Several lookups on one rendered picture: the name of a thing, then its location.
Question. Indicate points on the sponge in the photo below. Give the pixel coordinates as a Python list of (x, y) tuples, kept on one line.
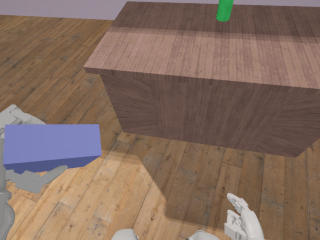
[(43, 147)]

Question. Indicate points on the table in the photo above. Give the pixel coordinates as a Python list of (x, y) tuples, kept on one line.
[(173, 71)]

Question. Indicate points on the right robot hand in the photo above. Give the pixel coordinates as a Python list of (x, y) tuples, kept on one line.
[(242, 227)]

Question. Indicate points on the robot left thigh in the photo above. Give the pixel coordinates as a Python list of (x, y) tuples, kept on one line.
[(125, 234)]

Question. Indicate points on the robot left forearm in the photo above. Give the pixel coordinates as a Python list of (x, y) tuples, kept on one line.
[(7, 214)]

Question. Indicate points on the left robot hand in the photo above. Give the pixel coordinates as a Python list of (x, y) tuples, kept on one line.
[(28, 181)]

